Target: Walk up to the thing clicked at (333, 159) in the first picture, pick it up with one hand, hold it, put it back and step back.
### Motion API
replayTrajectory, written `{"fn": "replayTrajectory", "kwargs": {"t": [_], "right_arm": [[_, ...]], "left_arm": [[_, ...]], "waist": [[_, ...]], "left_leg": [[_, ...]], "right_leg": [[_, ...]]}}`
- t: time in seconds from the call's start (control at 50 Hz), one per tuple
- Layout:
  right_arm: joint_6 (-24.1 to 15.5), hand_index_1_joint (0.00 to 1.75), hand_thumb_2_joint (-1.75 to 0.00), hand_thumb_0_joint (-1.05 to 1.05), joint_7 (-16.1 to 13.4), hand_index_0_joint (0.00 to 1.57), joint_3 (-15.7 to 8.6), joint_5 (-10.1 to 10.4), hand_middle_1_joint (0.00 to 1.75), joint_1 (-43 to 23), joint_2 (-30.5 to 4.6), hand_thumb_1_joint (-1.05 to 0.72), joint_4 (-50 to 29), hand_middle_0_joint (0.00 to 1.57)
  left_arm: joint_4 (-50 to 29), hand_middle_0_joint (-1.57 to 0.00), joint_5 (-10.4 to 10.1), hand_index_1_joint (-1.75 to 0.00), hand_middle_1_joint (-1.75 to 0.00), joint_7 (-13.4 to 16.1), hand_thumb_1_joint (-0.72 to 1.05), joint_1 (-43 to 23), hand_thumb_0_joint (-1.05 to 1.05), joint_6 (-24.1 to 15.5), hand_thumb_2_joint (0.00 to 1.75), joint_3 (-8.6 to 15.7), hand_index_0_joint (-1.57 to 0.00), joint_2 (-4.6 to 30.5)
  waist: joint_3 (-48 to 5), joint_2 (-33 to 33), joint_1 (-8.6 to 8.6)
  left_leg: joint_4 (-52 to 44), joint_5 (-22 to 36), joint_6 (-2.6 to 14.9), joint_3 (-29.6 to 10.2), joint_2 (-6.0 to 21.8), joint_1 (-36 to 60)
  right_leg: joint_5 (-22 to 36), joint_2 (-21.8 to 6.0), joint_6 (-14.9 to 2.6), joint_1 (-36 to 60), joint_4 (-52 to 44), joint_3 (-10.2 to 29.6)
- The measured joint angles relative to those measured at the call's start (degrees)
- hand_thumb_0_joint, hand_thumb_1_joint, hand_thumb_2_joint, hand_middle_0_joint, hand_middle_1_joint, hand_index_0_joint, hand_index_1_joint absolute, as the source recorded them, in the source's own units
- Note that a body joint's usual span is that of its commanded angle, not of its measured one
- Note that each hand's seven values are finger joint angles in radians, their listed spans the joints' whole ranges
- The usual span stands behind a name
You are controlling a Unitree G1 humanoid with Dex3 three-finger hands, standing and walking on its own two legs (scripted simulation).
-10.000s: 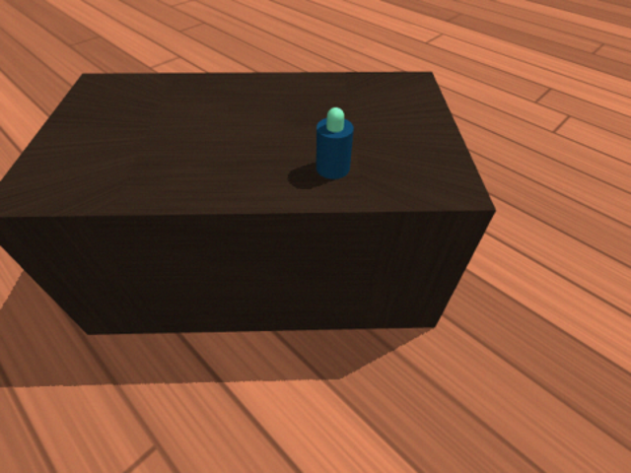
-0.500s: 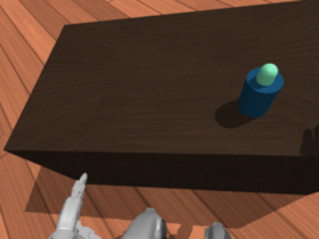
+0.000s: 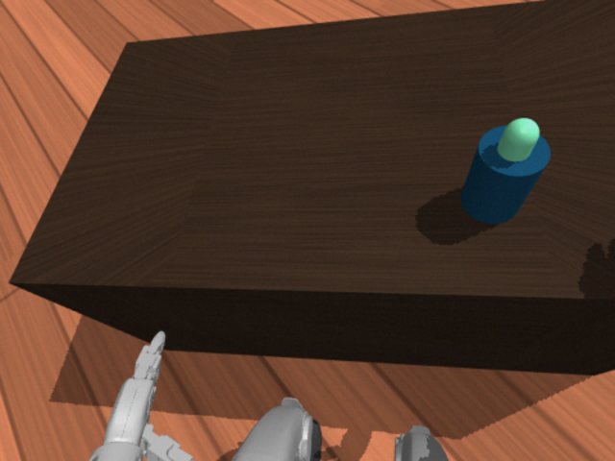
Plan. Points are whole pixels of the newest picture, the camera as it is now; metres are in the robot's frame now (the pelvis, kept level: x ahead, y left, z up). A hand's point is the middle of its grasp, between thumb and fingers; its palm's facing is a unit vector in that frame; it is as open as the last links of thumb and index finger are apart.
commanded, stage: go down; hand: right
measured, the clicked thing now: (505, 167) +0.53 -0.20 -0.02
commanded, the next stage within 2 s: approach in 0.46 s
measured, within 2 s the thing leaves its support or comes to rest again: neither
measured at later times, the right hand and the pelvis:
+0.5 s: hand out of the picture +0.43 -0.39 +0.11, palm faces +0.26 +0.96 +0.00, open 17.6 cm; pelvis +0.00 +0.01 +0.00, yaw -1 degrees
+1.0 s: hand (612, 201) +0.47 -0.31 +0.00, palm faces +0.16 +0.98 +0.05, open 17.5 cm; pelvis -0.01 +0.00 -0.02, yaw +0 degrees
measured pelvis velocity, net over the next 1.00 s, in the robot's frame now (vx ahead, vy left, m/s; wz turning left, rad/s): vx -0.01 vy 0.00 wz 0.00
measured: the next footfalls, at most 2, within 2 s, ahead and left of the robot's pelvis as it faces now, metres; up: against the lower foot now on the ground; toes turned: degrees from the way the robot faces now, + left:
none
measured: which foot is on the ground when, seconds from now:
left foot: down 0.00-1.00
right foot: down 0.00-1.00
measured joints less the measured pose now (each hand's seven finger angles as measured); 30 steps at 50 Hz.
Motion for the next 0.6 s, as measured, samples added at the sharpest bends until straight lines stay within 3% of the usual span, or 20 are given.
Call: {"fn": "replayTrajectory", "kwargs": {"t": [0.22, 0.42, 0.6], "right_arm": [[0.23, 0.06, -0.06, -0.02, 0.06, 0.05, -1.54, -0.02, 0.06, 1.41, 0.52, 0.60, -1.29, 0.04], [0.58, 0.06, -0.06, -0.02, 0.21, 0.05, -0.18, 0.50, 0.06, 1.43, 0.59, 0.59, -0.71, 0.04], [-0.18, 0.06, -0.06, -0.02, 0.38, 0.05, -0.86, 0.69, 0.06, 2.12, 0.78, 0.58, -0.95, 0.04]], "left_arm": [[-0.47, -0.06, -0.02, -0.05, -0.05, -0.02, -0.55, 0.54, -0.01, 0.45, 0.06, -0.32, -0.06, 0.04], [0.29, -0.06, -0.28, -0.05, -0.05, 0.30, -0.55, 0.10, -0.01, 0.55, 0.06, -0.43, -0.06, 0.28], [-1.78, -0.06, -0.45, -0.05, -0.05, -0.02, -0.54, 0.72, -0.01, 0.15, 0.05, 0.18, -0.06, 0.40]], "waist": [[0.03, 0.27, -0.16], [0.04, -0.04, -0.23], [0.36, 0.32, -0.37]], "left_leg": [[0.46, -0.37, 0.24, 0.08, -0.06, -0.21], [-0.21, -0.39, 0.41, 0.51, 0.02, 1.10], [0.33, -0.68, 0.37, 0.26, 0.14, 0.73]], "right_leg": [[-0.13, -0.07, 0.29, -0.03, 0.07, 0.11], [0.12, 0.03, 0.43, 1.14, -0.76, 0.55], [-0.04, 0.16, 0.39, 1.02, -0.59, 0.32]]}}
